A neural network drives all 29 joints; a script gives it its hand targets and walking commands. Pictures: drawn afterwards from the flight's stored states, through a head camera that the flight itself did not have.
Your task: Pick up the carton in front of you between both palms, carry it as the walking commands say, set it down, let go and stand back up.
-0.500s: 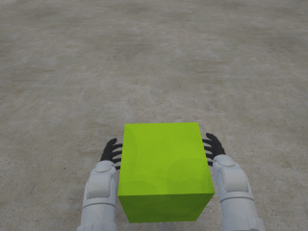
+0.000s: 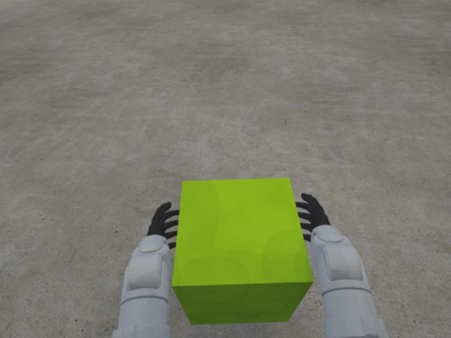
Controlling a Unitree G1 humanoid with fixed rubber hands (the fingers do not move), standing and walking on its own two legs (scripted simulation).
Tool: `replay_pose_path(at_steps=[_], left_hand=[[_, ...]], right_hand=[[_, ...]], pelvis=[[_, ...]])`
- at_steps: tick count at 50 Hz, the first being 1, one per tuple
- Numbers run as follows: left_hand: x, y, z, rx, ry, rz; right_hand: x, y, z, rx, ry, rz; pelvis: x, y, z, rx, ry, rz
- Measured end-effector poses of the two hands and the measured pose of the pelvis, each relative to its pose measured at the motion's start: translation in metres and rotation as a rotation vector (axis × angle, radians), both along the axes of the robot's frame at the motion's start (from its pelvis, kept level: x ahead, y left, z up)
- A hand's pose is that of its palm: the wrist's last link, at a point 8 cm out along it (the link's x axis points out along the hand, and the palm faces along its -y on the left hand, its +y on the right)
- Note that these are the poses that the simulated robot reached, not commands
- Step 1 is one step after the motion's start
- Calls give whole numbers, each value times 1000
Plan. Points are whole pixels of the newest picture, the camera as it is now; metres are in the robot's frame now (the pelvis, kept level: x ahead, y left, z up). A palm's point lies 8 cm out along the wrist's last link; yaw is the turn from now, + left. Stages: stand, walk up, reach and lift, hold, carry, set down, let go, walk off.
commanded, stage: hold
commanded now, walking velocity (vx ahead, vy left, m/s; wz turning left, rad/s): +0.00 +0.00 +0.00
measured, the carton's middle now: (237, 254) +0.29 +0.01 -0.04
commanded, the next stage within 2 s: set down in 0.28 s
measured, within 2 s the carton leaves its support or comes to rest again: neither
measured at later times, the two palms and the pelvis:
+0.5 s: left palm (169, 238) +0.29 +0.13 +0.04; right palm (328, 225) +0.30 -0.16 +0.04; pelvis -0.01 -0.03 -0.01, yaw +4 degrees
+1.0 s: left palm (191, 261) +0.35 +0.13 -0.16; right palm (310, 262) +0.33 -0.17 -0.16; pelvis -0.04 -0.01 -0.09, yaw +4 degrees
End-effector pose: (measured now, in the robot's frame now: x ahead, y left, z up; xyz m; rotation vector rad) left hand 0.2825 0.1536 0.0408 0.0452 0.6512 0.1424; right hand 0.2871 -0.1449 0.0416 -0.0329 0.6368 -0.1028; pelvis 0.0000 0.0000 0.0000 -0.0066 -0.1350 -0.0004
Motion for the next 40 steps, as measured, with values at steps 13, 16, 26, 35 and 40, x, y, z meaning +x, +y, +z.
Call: replay_pose_path(at_steps=[13,16,26,35,40], left_hand=[[-7,-15,4,6,-6,-6],[-8,-17,5,5,-9,2],[9,-20,-2,-25,-9,41],[35,-19,-52,11,31,7],[42,-22,-107,17,41,-25]], right_hand=[[-9,-15,1,16,-6,-12],[-8,-17,2,20,-9,-6],[16,-19,-2,98,-5,-38],[37,-19,-55,70,31,-36],[35,-22,-112,39,39,-44]], pelvis=[[-11,-13,-2,5,-38,17],[-12,-17,-2,6,-41,22],[-15,-27,-8,6,-34,65],[-20,-26,-22,-1,120,63],[-28,-21,-37,0,279,55]])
